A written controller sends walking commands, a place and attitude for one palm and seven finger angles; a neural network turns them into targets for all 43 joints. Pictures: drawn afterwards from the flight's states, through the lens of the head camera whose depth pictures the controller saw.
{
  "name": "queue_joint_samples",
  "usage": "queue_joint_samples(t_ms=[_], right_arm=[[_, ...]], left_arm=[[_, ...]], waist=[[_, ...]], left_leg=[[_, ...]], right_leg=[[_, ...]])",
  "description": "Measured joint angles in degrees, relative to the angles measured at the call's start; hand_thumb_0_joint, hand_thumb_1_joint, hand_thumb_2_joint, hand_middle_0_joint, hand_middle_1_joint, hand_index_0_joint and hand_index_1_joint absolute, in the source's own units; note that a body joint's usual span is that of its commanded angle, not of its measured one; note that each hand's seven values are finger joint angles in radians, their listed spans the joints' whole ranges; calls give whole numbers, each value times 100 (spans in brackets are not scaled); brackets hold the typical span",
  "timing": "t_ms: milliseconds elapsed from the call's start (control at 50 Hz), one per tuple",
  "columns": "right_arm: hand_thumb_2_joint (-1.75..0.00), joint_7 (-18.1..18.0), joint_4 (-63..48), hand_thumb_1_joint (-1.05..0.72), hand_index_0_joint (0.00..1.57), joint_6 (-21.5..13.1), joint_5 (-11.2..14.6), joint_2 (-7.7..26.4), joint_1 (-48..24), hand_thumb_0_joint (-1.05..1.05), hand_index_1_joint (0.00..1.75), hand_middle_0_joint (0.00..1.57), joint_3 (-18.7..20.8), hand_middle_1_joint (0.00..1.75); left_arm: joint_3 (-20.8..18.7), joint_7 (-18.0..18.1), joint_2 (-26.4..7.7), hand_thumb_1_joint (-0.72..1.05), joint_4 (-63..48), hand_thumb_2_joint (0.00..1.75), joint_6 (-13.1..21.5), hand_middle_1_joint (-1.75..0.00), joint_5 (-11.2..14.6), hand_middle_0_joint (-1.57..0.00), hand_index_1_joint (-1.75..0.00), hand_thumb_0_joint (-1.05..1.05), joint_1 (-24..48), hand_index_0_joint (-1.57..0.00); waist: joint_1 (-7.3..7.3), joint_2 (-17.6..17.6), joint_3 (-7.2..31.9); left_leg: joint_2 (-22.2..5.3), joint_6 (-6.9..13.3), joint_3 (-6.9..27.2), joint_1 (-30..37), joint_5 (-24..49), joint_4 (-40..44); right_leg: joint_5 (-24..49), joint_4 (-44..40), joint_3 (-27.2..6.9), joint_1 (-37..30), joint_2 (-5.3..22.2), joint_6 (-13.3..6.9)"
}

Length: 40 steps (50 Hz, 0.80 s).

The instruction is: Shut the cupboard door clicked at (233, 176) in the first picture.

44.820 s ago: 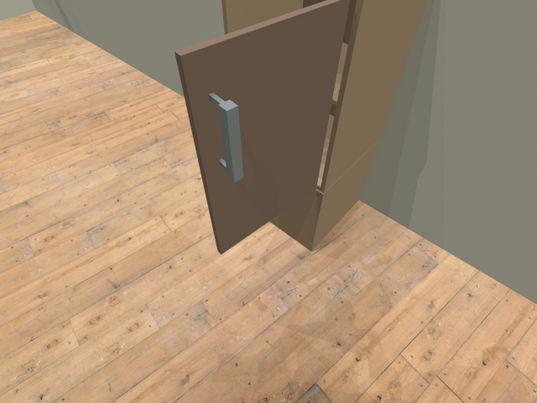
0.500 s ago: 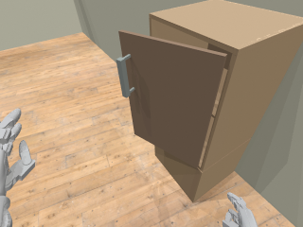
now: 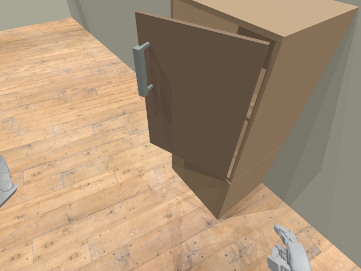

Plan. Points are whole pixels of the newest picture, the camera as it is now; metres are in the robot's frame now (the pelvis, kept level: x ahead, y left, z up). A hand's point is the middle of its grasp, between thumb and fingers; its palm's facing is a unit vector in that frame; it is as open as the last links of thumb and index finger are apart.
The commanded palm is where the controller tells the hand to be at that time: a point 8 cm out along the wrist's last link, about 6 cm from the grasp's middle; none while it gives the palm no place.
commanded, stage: step back with the hand held close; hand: left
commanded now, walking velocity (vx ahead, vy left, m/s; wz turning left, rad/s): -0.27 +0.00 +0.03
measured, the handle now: (145, 70) +0.70 +0.17 +0.09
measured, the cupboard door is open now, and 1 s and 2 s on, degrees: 22 22 22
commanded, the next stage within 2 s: stop stepping back and stand still in 0.54 s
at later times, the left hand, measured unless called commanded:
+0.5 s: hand out of the picture +0.07 +0.27 +0.18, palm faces +0.56 -0.71 -0.43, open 7.4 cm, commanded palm +0.01 +0.30 +0.19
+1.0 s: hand out of the picture -0.08 +0.32 +0.19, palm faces +0.72 -0.65 -0.23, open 7.4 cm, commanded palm -0.15 +0.33 +0.19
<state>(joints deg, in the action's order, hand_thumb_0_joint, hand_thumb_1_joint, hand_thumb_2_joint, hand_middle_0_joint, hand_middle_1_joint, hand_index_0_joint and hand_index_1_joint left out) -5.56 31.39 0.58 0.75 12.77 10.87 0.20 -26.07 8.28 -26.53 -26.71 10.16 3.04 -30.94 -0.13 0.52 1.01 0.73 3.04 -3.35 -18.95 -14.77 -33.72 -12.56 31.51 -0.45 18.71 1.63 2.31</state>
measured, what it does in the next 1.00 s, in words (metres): walks backwards: right foot, then left foot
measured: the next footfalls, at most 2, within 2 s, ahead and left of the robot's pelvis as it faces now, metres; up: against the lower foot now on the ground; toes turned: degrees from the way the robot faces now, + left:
right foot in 0.72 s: -0.13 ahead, -0.14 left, +0.00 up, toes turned +11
left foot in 0.94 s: -0.15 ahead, +0.12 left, +0.00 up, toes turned +7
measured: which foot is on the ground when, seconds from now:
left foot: down 0.00-0.72, up 0.74-0.92, down 0.94-1.00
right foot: down 0.00-0.54, up 0.56-0.70, down 0.72-0.96, up 0.98-1.00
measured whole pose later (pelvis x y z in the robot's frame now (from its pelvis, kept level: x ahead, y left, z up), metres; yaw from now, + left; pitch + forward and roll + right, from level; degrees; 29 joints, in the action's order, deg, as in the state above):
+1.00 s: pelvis -0.24 +0.01 -0.01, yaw +10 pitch -2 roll +0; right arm -5.8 38.4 -7.1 -0.2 11.9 12.7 -0.3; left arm -22.9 12.6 -20.4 -22.0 11.5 0.9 -17.4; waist -3.2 -3.6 2.3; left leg -1.0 0.4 -2.1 -16.4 -18.6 -36.2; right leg -20.6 40.5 -2.9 20.6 1.5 1.3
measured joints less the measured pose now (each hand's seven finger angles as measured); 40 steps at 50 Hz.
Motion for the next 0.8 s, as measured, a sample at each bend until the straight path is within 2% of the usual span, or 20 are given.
queue_joint_samples(t_ms=[220, 320, 440, 500, 540, 600, 640, 680, 720, 740, 780, 800], right_arm=[[-90, 14, 117, -90, 20, -242, -14, -25, 338, 2, 30, 21, -91, 30], [-90, 34, 233, -90, 20, -376, -60, -43, 477, 2, 30, 21, -79, 30], [-90, 122, 340, -90, 20, -407, -93, 26, 354, 2, 30, 21, 13, 30], [-90, 125, 354, -90, 20, -387, -71, 63, 275, 2, 30, 21, 41, 30], [-90, 95, 317, -90, 20, -405, -52, 56, 230, 2, 30, 21, 44, 30], [-90, 47, 281, -90, 20, -500, -80, -50, 230, 2, 30, 21, 115, 30], [-90, 65, 369, -90, 20, -580, -73, -172, 285, 2, 30, 21, 151, 30], [-90, 124, 448, -90, 20, -625, -13, -275, 320, 2, 30, 21, 150, 30], [-90, 157, 420, -90, 20, -620, 30, -325, 287, 2, 30, 21, 127, 30], [-90, 166, 437, -90, 20, -598, 39, -289, 203, 2, 30, 21, 137, 30], [-90, 200, 591, -90, 20, -542, -15, -204, 161, 2, 30, 21, 126, 30], [-90, 223, 704, -90, 20, -511, -39, -174, 197, 2, 30, 21, 98, 30]], left_arm=[[156, 90, 456, 88, 218, 90, 185, -30, -297, -21, -31, 1, 322, -22], [111, 141, 411, 88, -77, 90, 376, -30, -340, -21, -31, 1, 449, -22], [-76, 246, 238, 88, -211, 90, 575, -30, -233, -21, -31, 1, 271, -22], [-32, 278, 209, 88, -134, 90, 557, -30, -195, -21, -31, 1, 282, -22], [-25, 289, 184, 88, -99, 90, 516, -30, -193, -21, -31, 1, 322, -22], [-34, 208, 8, 88, -178, 90, 379, -30, -138, -21, -31, 1, 497, -22], [-91, 151, -173, 88, -336, 90, 390, -30, -81, -21, -31, 1, 574, -22], [-225, 147, -291, 88, -463, 90, 498, -30, -16, -21, -31, 1, 466, -22], [-412, 154, -309, 88, -497, 90, 566, -30, 31, -21, -31, 1, 193, -22], [-407, 142, -191, 88, -466, 90, 572, -30, 27, -21, -31, 1, 112, -22], [-242, 147, 18, 88, -366, 90, 548, -30, -32, -21, -31, 1, -56, -22], [-147, 151, 123, 88, -330, 90, 485, -30, -72, -21, -31, 1, -139, -22]], waist=[[-12, -37, -103], [74, -145, -161], [51, -157, -176], [62, -92, -217], [98, -35, -277], [243, 143, -410], [316, 174, -352], [325, 94, -176], [259, -30, -3], [210, 55, -69], [-16, 67, -102], [-192, -15, -17]], left_leg=[[-111, 35, 138, -594, -197, -750], [-125, 0, 172, -834, -524, -940], [-73, -104, 85, -1073, -830, -911], [-81, -67, 80, -1171, -789, -808], [-141, 10, 64, -1239, -599, -697], [-425, 104, 32, -1340, 415, -448], [-625, 111, -69, -1451, 1046, -301], [-738, 78, -298, -1624, 1264, -249], [-732, -9, -570, -1874, 953, -367], [-737, -151, -539, -1964, 462, -552], [-504, -392, -191, -2056, -349, -1612], [-346, -440, -34, -2018, -509, -2198]], right_leg=[[64, 536, 136, 415, -99, -70], [105, 649, 96, 551, -165, -147], [401, 499, -7, 786, -116, -172], [155, 451, -16, 890, -130, -155], [-389, 581, -37, 1016, -201, -162], [-1006, 1730, 33, 1123, -467, -128], [-1311, 2235, 141, 857, -604, -139], [-1567, 2028, 269, 362, -587, -216], [-1710, 1422, 295, -69, -473, -345], [-1588, 1442, 322, -21, -473, -366], [-1342, 1429, 241, -18, -382, -344], [-1213, 1315, 106, -30, -312, -326]])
